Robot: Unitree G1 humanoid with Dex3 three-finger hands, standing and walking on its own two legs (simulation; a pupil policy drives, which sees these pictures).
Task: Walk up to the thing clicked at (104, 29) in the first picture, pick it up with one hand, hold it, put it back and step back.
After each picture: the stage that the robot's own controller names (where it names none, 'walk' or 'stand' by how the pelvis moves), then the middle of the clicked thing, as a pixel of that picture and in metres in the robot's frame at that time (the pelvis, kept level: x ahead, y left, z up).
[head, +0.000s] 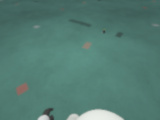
stand; (103, 31) +2.37 -0.33 -0.72
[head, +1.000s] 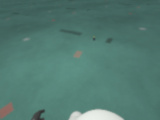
walk; (93, 38) +2.25 +0.10 -0.70
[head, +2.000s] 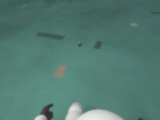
walk; (79, 44) +1.58 +0.36 -0.72
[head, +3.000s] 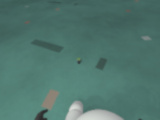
walk; (78, 60) +1.05 +0.31 -0.72
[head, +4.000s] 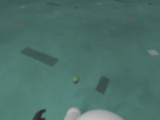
walk; (75, 80) +0.64 +0.23 -0.70
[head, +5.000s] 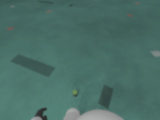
walk; (75, 93) +0.41 +0.19 -0.69
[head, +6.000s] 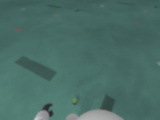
stand; (74, 101) +0.34 +0.18 -0.72
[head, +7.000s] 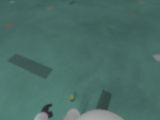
stand; (71, 98) +0.32 +0.21 -0.71
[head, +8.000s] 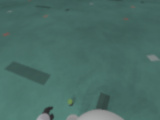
stand; (70, 102) +0.31 +0.24 -0.73
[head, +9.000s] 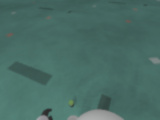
stand; (71, 103) +0.31 +0.23 -0.73
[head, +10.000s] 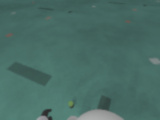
stand; (71, 104) +0.30 +0.23 -0.73
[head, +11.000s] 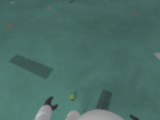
go down; (72, 97) +0.32 +0.22 -0.72
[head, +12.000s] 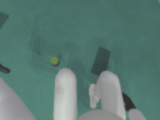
go down; (54, 61) +0.40 +0.26 -0.29
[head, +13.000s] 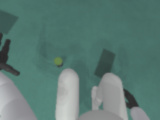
close in; (58, 62) +0.39 +0.26 -0.29
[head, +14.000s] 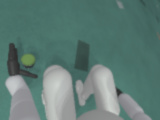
close in; (28, 61) +0.37 +0.29 -0.21
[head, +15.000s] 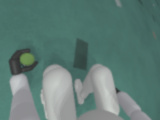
close; (27, 61) +0.37 +0.29 -0.22
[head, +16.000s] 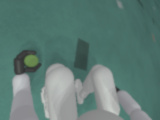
lift; (31, 62) +0.35 +0.28 -0.22
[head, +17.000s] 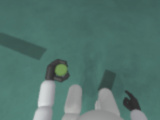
lift; (62, 72) +0.32 +0.20 +0.00
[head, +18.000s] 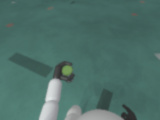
hold; (68, 74) +0.32 +0.17 +0.02
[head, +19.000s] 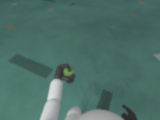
hold; (69, 75) +0.33 +0.17 +0.01
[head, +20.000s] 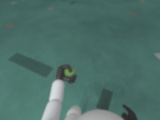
crouch; (70, 75) +0.33 +0.16 +0.00
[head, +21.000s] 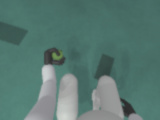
crouch; (58, 58) +0.42 +0.22 -0.09
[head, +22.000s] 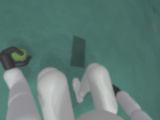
lower; (21, 58) +0.40 +0.30 -0.22
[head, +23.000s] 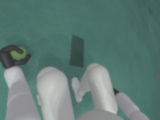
lower; (19, 56) +0.40 +0.30 -0.22
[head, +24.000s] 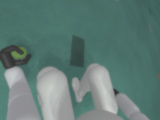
lower; (20, 56) +0.40 +0.30 -0.22
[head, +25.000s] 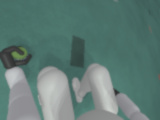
lower; (21, 56) +0.40 +0.30 -0.22
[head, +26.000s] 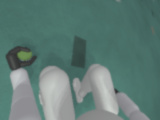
open; (25, 57) +0.39 +0.29 -0.22
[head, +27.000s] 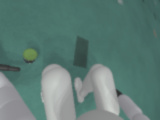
stand; (30, 56) +0.39 +0.28 -0.22
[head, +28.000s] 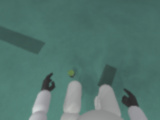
walk; (71, 74) +0.41 +0.21 -0.48
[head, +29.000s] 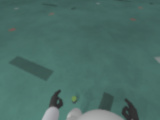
stand; (74, 99) +0.35 +0.18 -0.66
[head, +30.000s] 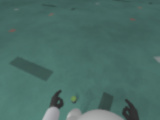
stand; (73, 99) +0.36 +0.19 -0.67
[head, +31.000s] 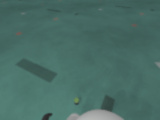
stand; (76, 101) +0.37 +0.17 -0.72
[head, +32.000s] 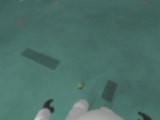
walk; (79, 86) +0.44 +0.19 -0.70
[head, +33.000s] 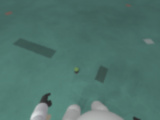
walk; (76, 70) +0.70 +0.18 -0.70
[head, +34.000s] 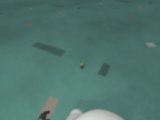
stand; (81, 65) +0.98 +0.22 -0.70
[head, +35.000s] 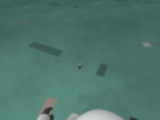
stand; (79, 66) +0.97 +0.22 -0.72
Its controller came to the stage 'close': yes
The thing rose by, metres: 0.72
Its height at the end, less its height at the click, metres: +0.00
